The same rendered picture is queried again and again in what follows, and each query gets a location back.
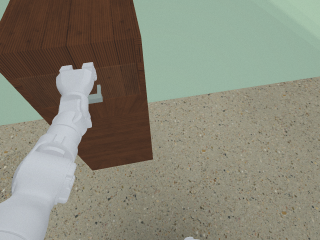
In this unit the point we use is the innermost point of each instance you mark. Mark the left robot upper arm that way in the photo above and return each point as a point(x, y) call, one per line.
point(44, 181)

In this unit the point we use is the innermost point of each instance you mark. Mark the robot left hand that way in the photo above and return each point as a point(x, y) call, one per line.
point(77, 80)

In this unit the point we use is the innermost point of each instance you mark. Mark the left robot forearm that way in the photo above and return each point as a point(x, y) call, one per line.
point(64, 134)

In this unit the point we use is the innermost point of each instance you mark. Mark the handle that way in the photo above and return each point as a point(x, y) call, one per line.
point(95, 98)

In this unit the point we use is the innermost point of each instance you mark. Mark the drawer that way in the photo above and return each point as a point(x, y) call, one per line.
point(115, 81)

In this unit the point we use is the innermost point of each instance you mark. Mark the cabinet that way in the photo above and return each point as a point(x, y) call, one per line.
point(38, 37)

